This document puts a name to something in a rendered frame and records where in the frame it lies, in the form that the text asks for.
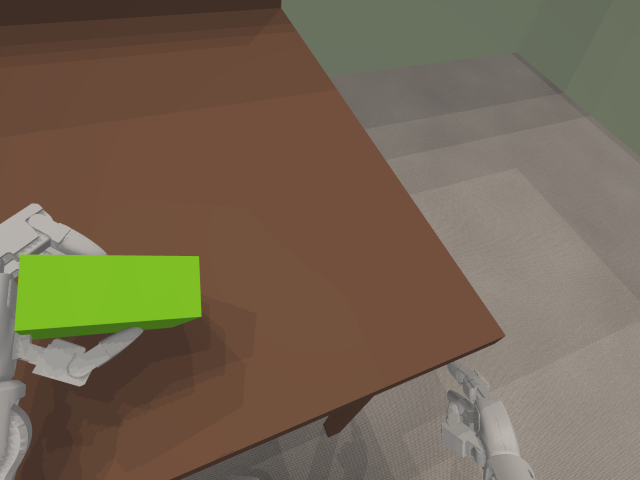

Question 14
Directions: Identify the table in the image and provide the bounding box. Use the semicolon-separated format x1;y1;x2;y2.
0;0;506;480

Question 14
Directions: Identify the sponge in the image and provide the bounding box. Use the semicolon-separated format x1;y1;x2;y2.
14;255;202;340

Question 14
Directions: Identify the left robot hand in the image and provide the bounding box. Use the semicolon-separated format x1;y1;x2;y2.
0;203;143;387

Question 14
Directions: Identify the right robot forearm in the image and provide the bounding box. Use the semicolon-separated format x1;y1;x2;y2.
483;454;535;480

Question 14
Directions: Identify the left robot forearm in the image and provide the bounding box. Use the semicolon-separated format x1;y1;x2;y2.
0;380;32;480

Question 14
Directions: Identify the right robot hand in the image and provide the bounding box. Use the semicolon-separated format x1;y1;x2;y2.
442;361;521;471

